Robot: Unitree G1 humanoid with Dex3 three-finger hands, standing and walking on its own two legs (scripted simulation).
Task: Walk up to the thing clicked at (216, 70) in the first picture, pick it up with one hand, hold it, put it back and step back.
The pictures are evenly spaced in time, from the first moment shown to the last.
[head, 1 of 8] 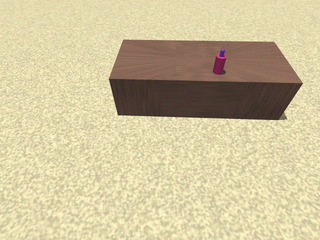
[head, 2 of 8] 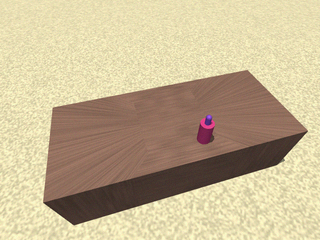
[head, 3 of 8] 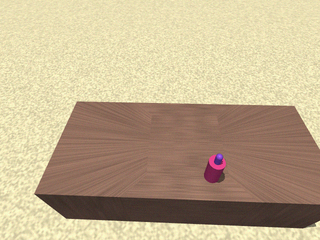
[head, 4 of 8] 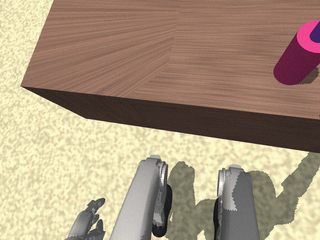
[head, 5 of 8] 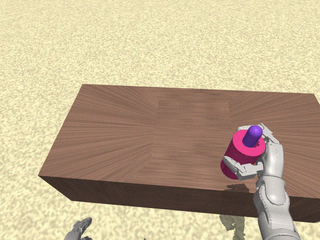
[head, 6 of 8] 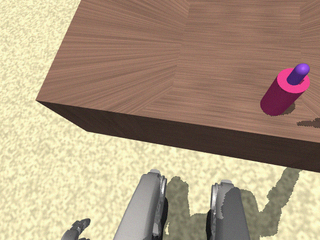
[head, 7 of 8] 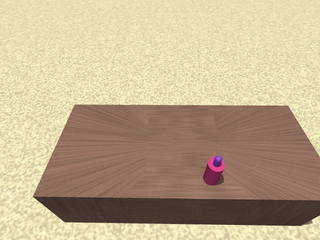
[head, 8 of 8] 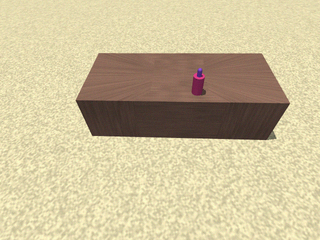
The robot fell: no
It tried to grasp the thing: yes
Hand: right
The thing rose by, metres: 0.31
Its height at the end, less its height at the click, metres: +0.00
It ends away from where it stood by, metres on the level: 0.02
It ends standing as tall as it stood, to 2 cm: yes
